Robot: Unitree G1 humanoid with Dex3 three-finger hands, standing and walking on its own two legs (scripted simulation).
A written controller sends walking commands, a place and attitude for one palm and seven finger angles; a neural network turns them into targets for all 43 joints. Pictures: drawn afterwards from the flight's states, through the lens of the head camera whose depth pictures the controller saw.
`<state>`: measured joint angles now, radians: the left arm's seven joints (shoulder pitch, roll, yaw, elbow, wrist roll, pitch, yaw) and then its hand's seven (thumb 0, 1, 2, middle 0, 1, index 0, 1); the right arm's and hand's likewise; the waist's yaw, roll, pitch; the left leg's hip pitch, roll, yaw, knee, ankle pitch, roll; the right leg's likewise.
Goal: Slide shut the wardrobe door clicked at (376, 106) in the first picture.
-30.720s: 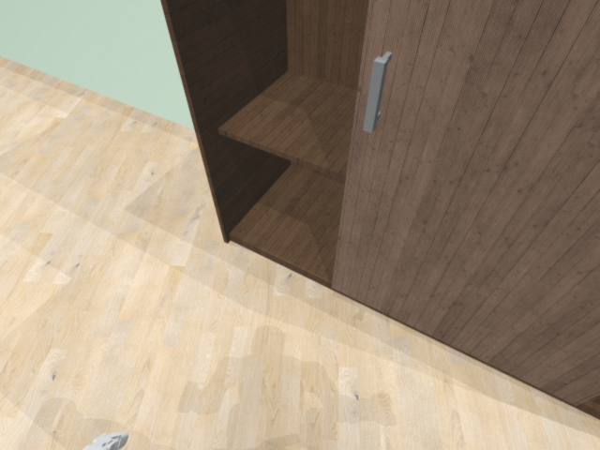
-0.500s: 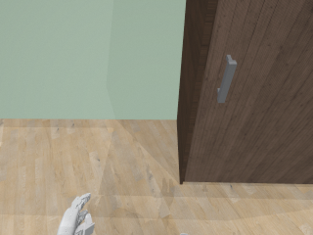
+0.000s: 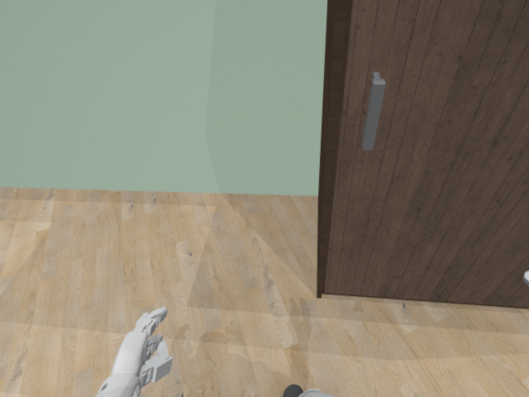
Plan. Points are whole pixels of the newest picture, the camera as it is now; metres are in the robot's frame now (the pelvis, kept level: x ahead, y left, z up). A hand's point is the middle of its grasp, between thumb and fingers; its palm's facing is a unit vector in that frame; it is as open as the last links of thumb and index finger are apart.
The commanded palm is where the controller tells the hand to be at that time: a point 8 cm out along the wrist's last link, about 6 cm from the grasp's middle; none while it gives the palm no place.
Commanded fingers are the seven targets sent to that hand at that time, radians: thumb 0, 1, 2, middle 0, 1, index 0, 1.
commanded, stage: step back with the hand held close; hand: right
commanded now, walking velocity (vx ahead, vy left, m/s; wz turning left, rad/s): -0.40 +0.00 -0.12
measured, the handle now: (371, 111) +0.60 -0.21 +0.12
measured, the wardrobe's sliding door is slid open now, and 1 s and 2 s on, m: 0.01 0.01 0.01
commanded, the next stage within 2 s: stop stepping back and stand still in 0.02 s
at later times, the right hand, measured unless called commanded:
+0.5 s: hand out of the picture +0.05 -0.35 +0.20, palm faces +0.36 +0.87 -0.34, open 7.4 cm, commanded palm -0.01 -0.40 +0.20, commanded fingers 0.00 -0.90 -0.90 0.20 0.30 0.20 0.30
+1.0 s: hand out of the picture -0.06 -0.44 +0.20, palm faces +0.50 +0.74 -0.46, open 7.4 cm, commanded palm -0.10 -0.47 +0.20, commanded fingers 0.00 -0.90 -0.90 0.20 0.30 0.20 0.30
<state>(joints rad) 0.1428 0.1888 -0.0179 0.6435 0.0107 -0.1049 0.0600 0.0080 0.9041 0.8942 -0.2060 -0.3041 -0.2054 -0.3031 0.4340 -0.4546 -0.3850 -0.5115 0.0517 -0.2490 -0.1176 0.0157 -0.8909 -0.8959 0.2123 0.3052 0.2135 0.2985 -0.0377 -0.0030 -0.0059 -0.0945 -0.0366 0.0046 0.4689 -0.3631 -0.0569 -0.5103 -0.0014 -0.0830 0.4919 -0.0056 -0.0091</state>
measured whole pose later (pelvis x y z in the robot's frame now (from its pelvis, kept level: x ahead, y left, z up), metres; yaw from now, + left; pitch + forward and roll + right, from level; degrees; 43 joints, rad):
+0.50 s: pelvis -0.14 -0.09 +0.04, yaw -1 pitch -2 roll +7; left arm 0.31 0.09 -0.02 0.62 0.03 -0.10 0.01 0.01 0.90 0.89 -0.21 -0.30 -0.20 -0.30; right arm 0.57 -0.44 -0.38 -0.63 0.04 -0.13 -0.13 0.02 -0.90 -0.90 0.21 0.30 0.21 0.30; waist 0.05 0.03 -0.02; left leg -0.21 -0.14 0.15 0.67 -0.52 0.06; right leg -0.33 0.00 0.01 0.36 -0.23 0.09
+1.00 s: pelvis -0.23 -0.16 +0.00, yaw -3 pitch -2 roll +2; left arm 0.26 0.16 -0.01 0.65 0.01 -0.05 0.05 0.01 0.90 0.89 -0.21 -0.30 -0.21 -0.30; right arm 0.51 -0.48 -0.45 -0.59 0.03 -0.16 -0.14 0.02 -0.89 -0.90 0.22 0.31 0.22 0.30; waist -0.04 0.02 -0.01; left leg -0.23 -0.02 0.13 0.57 -0.30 0.08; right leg -0.57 -0.09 -0.02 1.05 -0.43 0.03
